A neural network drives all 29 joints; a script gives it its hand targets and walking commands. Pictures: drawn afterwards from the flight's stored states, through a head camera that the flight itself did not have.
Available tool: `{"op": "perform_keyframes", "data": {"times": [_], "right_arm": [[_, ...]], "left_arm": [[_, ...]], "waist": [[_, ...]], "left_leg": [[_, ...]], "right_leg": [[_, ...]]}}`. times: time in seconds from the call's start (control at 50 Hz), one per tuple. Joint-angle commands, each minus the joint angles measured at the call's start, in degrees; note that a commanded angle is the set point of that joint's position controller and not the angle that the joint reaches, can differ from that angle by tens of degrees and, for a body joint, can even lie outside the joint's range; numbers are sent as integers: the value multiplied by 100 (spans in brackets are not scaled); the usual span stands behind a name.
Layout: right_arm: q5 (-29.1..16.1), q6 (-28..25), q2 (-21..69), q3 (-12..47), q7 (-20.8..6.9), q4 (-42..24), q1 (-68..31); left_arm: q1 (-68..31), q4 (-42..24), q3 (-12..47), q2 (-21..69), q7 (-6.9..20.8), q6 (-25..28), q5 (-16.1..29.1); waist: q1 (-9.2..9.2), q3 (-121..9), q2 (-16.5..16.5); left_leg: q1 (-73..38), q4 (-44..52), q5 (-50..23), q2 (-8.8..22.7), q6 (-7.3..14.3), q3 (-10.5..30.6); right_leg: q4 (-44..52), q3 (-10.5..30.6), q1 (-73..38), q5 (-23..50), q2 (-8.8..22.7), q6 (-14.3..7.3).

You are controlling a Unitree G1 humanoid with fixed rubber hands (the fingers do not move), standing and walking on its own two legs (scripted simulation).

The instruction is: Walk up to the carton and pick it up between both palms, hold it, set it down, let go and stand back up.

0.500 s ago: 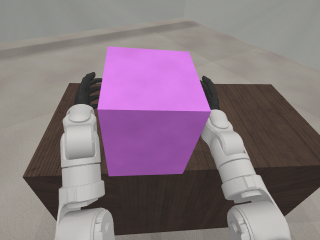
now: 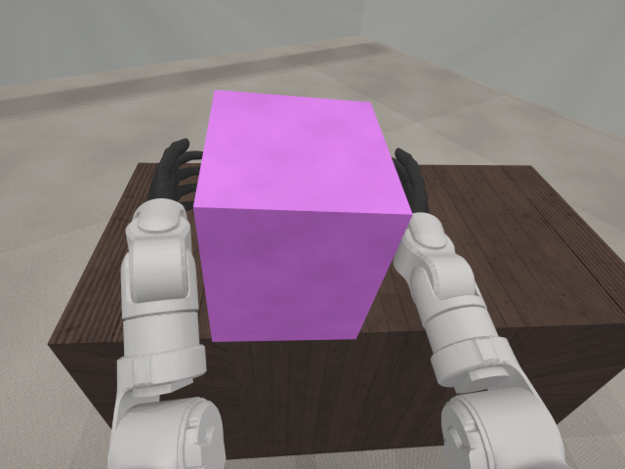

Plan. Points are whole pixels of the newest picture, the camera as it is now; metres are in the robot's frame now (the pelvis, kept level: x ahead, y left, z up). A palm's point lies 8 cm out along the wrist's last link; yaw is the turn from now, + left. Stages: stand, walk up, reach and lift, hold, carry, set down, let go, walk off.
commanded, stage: hold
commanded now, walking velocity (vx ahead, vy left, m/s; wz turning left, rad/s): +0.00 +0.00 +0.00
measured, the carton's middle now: (290, 223) +0.39 +0.02 +0.15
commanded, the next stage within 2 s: set down in 1.38 s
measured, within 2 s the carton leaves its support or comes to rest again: neither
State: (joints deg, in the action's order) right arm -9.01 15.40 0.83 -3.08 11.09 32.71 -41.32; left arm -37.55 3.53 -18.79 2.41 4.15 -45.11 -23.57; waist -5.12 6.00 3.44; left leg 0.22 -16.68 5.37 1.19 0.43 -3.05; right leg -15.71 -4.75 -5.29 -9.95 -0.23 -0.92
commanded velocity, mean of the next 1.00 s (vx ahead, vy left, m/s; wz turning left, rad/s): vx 0.00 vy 0.00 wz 0.00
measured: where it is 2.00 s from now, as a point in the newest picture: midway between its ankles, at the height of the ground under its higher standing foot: outside the picture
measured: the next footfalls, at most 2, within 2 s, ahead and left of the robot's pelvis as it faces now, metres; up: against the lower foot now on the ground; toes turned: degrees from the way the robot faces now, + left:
none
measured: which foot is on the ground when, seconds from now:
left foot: down 0.00-1.00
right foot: down 0.00-1.00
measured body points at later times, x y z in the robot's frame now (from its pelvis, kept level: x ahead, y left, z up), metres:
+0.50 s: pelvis +0.00 +0.00 +0.00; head -0.03 +0.02 +0.45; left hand +0.38 +0.16 +0.20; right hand +0.39 -0.14 +0.19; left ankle +0.06 +0.11 -0.75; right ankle +0.00 -0.10 -0.75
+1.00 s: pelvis +0.00 +0.00 +0.00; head -0.03 +0.02 +0.45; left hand +0.38 +0.16 +0.20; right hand +0.38 -0.14 +0.19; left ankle +0.06 +0.11 -0.75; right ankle +0.00 -0.10 -0.75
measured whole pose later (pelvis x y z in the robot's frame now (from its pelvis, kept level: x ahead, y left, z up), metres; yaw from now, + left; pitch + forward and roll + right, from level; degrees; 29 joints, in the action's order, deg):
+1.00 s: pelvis +0.00 +0.00 +0.00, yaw +0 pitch -11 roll +0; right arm -10.3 16.0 0.3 -1.8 11.7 30.2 -40.3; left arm -36.1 1.1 -18.3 2.7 4.1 -45.4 -23.1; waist -5.5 6.4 3.2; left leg 0.0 -16.8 5.6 1.2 0.4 -2.8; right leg -15.3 -5.0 -5.8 -10.0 -0.3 -0.9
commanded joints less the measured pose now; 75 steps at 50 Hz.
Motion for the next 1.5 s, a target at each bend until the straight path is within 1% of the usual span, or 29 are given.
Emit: {"op": "perform_keyframes", "data": {"times": [0.0,0.06,0.18,0.2,0.34,0.5,0.52,0.58,0.66,0.68,0.78,0.8,0.86,0.9,0.92,0.96,0.98,1.04,1.08,1.14,1.2,1.22,1.24,1.26,1.3,1.36,1.38,1.44,1.48], "right_arm": [[-302,-326,2661,1930,-427,-1572,-3774],[-367,-305,2656,2028,-377,-1645,-3718],[-373,-248,2562,1984,-371,-1559,-3513],[-377,-250,2561,1965,-376,-1532,-3502],[-376,-310,2607,2053,-411,-1740,-3724],[-432,-238,2590,2129,-339,-1756,-3469],[-421,-215,2578,2081,-338,-1609,-3468],[-414,-227,2588,2050,-373,-1664,-3516],[-496,-239,2636,2175,-320,-1908,-3548],[-516,-230,2624,2205,-313,-1902,-3591],[-386,-211,2550,2036,-372,-1719,-3531],[-349,-206,2546,2003,-381,-1665,-3489],[-349,-210,2586,1994,-392,-1598,-3534],[-420,-257,2633,2131,-363,-1883,-3682],[-464,-272,2664,2164,-344,-1964,-3758],[-460,-252,2656,2178,-336,-1847,-3637],[-441,-242,2632,2159,-336,-1801,-3631],[-325,-184,2587,1971,-381,-1453,-3470],[-298,-227,2561,1861,-413,-1523,-3639],[-337,-285,2639,1899,-431,-1651,-3790],[-286,-251,2596,1875,-425,-1446,-3633],[-284,-241,2566,1871,-422,-1418,-3605],[-267,-238,2557,1842,-416,-1418,-3591],[-278,-253,2553,1861,-393,-1498,-3615],[-350,-273,2613,1924,-387,-1544,-3617],[-379,-273,2647,2063,-370,-1638,-3661],[-421,-310,2716,2108,-358,-1849,-3860],[-365,-401,2733,2085,-382,-1895,-4024],[-202,-513,2682,1939,-418,-1736,-4009]], "left_arm": [[-3094,-477,2482,2766,616,294,908],[-2971,-428,2497,2717,624,298,907],[-2874,-475,2466,2666,675,246,849],[-2942,-543,2539,2692,675,252,864],[-2870,-431,2531,2758,614,275,912],[-2760,-649,2600,2699,633,223,939],[-2833,-562,2549,2669,642,225,885],[-2844,-634,2544,2659,657,211,881],[-2828,-729,2617,2705,676,233,923],[-2823,-719,2606,2708,663,233,893],[-2891,-614,2615,2712,638,223,928],[-2818,-499,2543,2678,642,210,895],[-2867,-490,2456,2676,645,208,869],[-2806,-525,2512,2695,651,225,925],[-2874,-578,2548,2734,643,253,954],[-2856,-567,2527,2668,633,263,937],[-2827,-495,2509,2675,639,249,898],[-2878,-402,2407,2583,676,207,836],[-2970,-425,2408,2688,691,201,846],[-3164,-527,2598,2773,641,253,952],[-3051,-418,2540,2709,634,273,941],[-2952,-316,2457,2694,643,253,856],[-2970,-337,2452,2674,660,245,847],[-2904,-307,2468,2673,675,233,845],[-3040,-550,2538,2746,659,271,906],[-2882,-441,2429,2672,667,265,844],[-3033,-365,2531,2580,716,286,926],[-3113,-237,2549,2602,726,424,956],[-3197,-173,2497,2626,743,572,951]], "waist": [[-31,-2264,-452],[-78,-2260,-389],[-108,-2052,-419],[-153,-2051,-506],[-21,-2194,-425],[-100,-2204,-393],[-96,-2043,-451],[-82,-2064,-463],[-102,-2293,-458],[-65,-2258,-434],[-123,-2088,-514],[-87,-1975,-425],[-53,-1984,-452],[-49,-2307,-323],[-54,-2340,-354],[-59,-2263,-286],[-9,-2213,-336],[-59,-1829,-332],[-45,-1901,-437],[-97,-2206,-550],[-131,-2129,-463],[-88,-2050,-460],[-132,-2033,-443],[-129,-2080,-500],[-144,-2255,-485],[-54,-2175,-356],[103,-2268,-438],[147,-2432,-400],[117,-2351,-400]], "left_leg": [[-1185,17,-652,-173,7,-102],[-1308,-65,-835,-182,7,-96],[-1242,-24,-868,-174,-50,-72],[-1263,-21,-872,-177,-77,-77],[-1246,-10,-789,-169,-8,-75],[-1324,-88,-1017,-195,-46,-72],[-1237,-53,-895,-195,-47,-84],[-1224,-11,-828,-181,-39,-90],[-1343,-97,-1162,-212,-58,-88],[-1345,-106,-1098,-204,-60,-61],[-1246,-2,-700,-163,-61,-77],[-1150,15,-671,-165,-46,-84],[-1127,61,-642,-179,-20,-84],[-1213,-26,-837,-193,10,-92],[-1233,-70,-977,-210,-6,-91],[-1306,-71,-968,-209,-11,-83],[-1275,-54,-905,-208,-14,-95],[-1104,115,-451,-178,14,-92],[-1105,149,-359,-149,4,-92],[-1215,70,-477,-145,-32,-81],[-1218,47,-515,-150,-34,-88],[-1199,73,-512,-154,-30,-90],[-1165,64,-520,-165,-23,-95],[-1183,31,-620,-177,-18,-112],[-1289,-14,-741,-175,-44,-62],[-1208,-21,-828,-213,6,-113],[-1008,-82,-805,-192,31,-135],[-1007,-81,-772,-200,56,-128],[-1045,-45,-626,-170,21,-131]], "right_leg": [[314,-195,424,597,-202,339],[287,-165,419,874,-193,378],[310,-189,390,833,-211,350],[313,-186,389,816,-205,334],[303,-195,425,696,-210,331],[294,-143,288,1035,-199,357],[298,-159,348,930,-181,359],[301,-180,370,800,-189,347],[262,-145,212,1226,-202,388],[273,-153,268,1126,-209,382],[335,-192,487,618,-204,324],[339,-185,449,643,-194,324],[345,-168,374,643,-187,316],[309,-160,244,967,-190,374],[257,-167,224,1113,-199,381],[284,-162,296,1092,-198,396],[288,-175,336,972,-200,397],[384,-163,436,545,-158,350],[377,-207,501,375,-199,329],[340,-185,534,477,-185,326],[335,-209,522,498,-192,330],[353,-207,506,509,-202,335],[357,-203,493,538,-180,348],[348,-172,420,684,-150,355],[317,-170,361,773,-187,342],[298,-169,251,969,-178,391],[221,-150,150,1058,-155,371],[204,-169,178,1006,-155,371],[254,-214,296,789,-169,326]]}}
